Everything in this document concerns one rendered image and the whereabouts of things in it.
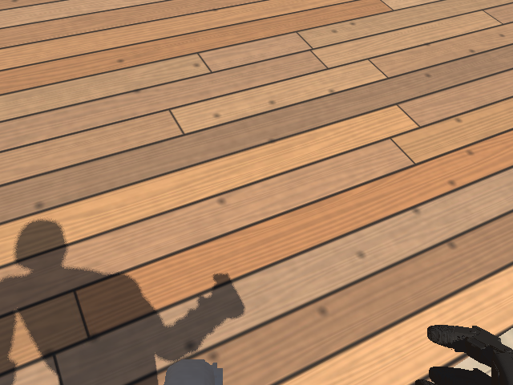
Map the left robot thigh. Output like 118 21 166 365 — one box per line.
164 359 223 385

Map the right robot hand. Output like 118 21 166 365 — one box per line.
415 325 513 385

